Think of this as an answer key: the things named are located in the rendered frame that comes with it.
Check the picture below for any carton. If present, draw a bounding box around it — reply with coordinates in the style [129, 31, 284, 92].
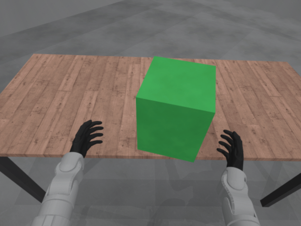
[136, 56, 216, 162]

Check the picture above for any left robot hand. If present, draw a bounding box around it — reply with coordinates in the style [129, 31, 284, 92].
[70, 120, 103, 158]

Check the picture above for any right robot hand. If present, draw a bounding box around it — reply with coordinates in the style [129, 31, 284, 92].
[217, 130, 244, 171]

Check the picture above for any robot left forearm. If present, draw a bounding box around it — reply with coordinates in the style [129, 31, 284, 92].
[30, 152, 85, 226]

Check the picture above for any table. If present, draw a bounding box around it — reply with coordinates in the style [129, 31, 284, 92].
[0, 54, 301, 207]

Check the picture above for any robot right forearm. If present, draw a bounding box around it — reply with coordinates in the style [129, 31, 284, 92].
[216, 167, 261, 226]

